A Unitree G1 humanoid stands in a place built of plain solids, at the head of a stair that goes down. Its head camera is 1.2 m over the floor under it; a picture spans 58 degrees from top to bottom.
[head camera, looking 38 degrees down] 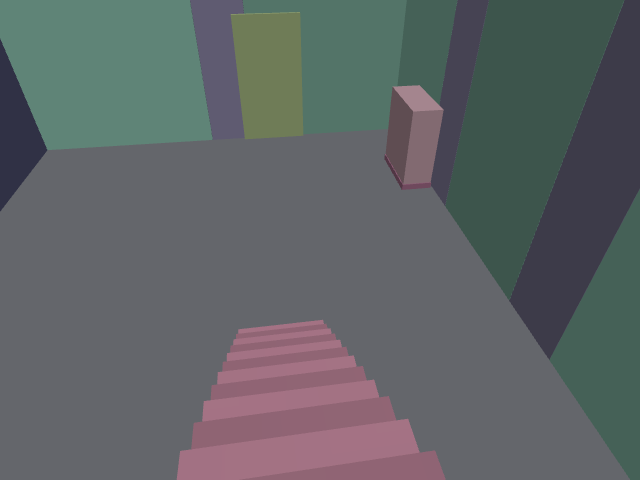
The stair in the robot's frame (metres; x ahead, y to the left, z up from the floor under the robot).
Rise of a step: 0.18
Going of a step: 0.21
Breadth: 0.85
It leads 8 degrees to the left of straight ahead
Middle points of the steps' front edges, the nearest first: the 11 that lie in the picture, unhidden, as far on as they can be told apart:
0.82 0.08 -0.35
1.03 0.11 -0.53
1.23 0.14 -0.71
1.44 0.17 -0.88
1.65 0.20 -1.06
1.85 0.24 -1.24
2.06 0.27 -1.41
2.26 0.30 -1.59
2.47 0.33 -1.77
2.68 0.36 -1.94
2.88 0.39 -2.12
